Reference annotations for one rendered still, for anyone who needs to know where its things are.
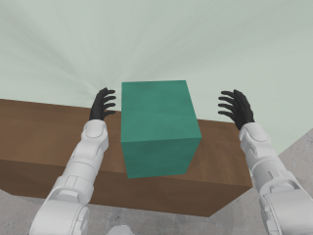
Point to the robot right forearm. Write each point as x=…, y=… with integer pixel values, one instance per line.
x=265, y=166

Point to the robot left thigh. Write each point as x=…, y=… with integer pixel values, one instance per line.
x=120, y=230

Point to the robot right hand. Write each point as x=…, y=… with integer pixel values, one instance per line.
x=241, y=112

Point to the robot right upper arm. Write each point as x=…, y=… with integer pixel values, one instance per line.
x=287, y=213

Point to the pedestal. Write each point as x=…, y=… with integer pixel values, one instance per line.
x=38, y=139

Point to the carton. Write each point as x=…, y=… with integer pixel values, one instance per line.
x=159, y=132

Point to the robot left hand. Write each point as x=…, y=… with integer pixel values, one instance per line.
x=98, y=107

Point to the robot left upper arm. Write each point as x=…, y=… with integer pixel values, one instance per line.
x=61, y=218

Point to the robot left forearm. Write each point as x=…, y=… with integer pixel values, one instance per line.
x=76, y=183

